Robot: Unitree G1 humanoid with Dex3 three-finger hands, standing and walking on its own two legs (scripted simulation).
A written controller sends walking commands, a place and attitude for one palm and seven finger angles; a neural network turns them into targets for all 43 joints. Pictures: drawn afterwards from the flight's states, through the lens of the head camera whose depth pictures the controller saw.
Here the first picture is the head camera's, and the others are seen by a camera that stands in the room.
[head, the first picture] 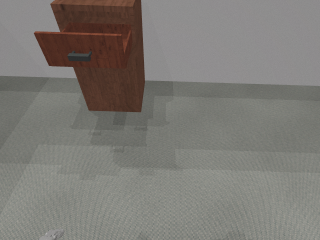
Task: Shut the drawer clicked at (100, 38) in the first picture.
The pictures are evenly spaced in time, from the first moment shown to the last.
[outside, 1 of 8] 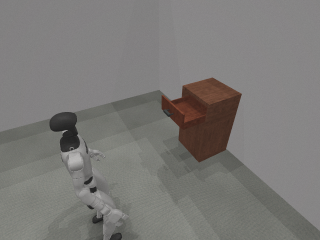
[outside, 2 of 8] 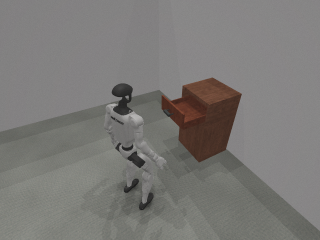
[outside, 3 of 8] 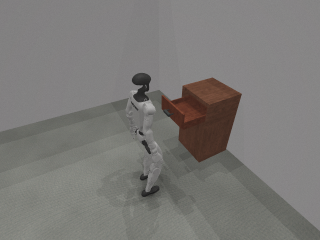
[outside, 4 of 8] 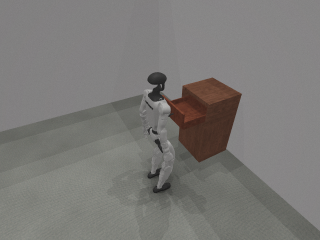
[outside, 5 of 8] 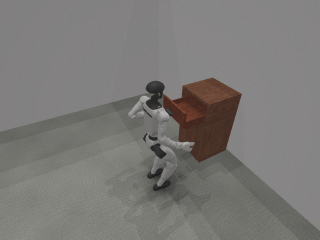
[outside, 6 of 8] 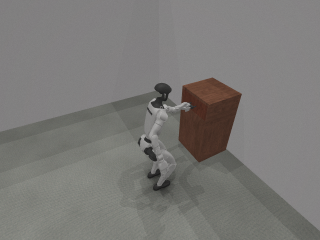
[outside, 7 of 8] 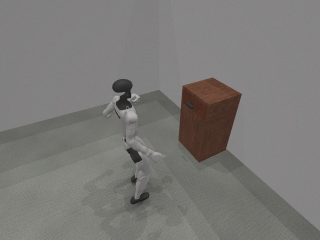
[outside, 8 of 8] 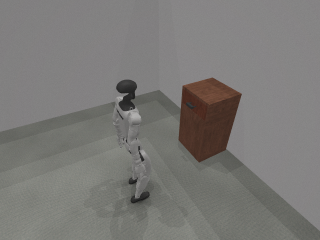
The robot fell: no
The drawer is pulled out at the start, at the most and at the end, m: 0.29 0.29 0.00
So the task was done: yes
